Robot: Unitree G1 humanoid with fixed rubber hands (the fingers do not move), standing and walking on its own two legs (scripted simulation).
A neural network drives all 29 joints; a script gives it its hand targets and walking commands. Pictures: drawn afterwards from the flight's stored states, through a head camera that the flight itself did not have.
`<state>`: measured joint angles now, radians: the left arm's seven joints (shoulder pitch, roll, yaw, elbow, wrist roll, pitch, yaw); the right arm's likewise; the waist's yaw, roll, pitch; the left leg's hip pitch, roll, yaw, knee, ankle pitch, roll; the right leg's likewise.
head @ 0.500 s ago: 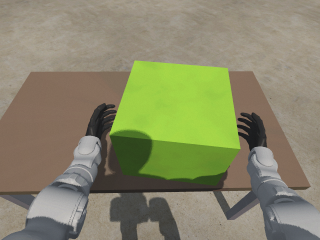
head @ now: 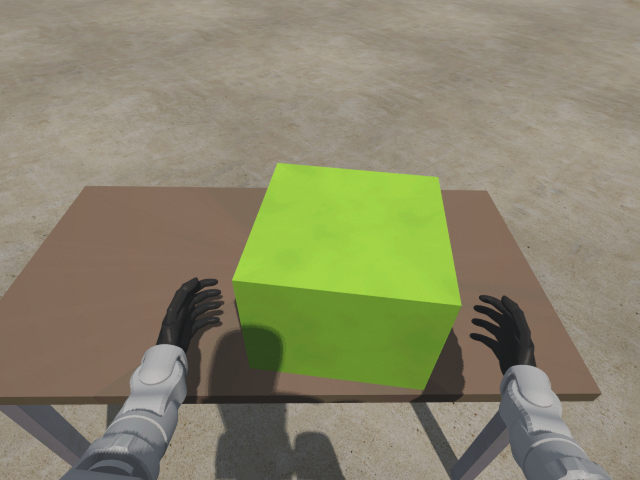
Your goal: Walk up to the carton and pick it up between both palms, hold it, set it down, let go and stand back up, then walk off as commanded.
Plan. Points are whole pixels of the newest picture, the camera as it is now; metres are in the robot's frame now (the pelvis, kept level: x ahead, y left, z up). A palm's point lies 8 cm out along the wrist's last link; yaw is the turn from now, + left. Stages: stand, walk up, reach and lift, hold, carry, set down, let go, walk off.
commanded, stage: set down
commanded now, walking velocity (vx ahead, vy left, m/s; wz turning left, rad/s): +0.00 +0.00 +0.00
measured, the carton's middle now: (346, 270) +0.48 -0.03 -0.01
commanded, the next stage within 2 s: none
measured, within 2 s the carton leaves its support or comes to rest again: neither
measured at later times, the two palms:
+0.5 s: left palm (158, 385) +0.25 +0.22 +0.01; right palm (513, 397) +0.25 -0.23 +0.01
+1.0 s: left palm (159, 405) +0.24 +0.22 -0.01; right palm (506, 407) +0.24 -0.22 +0.00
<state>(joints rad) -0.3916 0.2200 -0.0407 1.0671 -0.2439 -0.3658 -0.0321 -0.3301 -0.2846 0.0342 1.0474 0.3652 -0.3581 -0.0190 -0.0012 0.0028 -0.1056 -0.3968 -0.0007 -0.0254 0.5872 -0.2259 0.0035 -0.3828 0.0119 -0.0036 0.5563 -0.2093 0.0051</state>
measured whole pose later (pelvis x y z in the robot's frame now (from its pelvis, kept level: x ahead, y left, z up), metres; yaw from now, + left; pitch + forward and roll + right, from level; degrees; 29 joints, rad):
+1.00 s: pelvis +0.03 +0.00 +0.01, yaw +0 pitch -7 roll -1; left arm 0.13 0.22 -0.04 0.55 -0.20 -0.14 -0.03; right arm 0.13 -0.22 0.03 0.55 0.20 -0.21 -0.05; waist 0.00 0.00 0.01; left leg -0.10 0.00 -0.03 0.46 -0.24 0.00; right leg -0.09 0.01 0.00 0.43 -0.22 0.00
